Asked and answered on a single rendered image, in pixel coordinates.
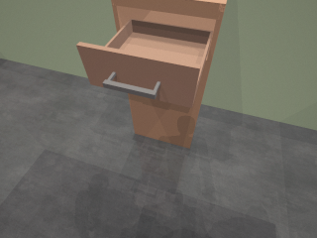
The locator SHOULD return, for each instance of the drawer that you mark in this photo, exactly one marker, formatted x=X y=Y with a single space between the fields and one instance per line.
x=144 y=52

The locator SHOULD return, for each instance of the handle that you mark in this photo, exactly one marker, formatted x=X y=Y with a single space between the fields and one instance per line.
x=131 y=89

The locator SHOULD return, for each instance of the cabinet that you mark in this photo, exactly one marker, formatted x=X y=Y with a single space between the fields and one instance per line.
x=168 y=122

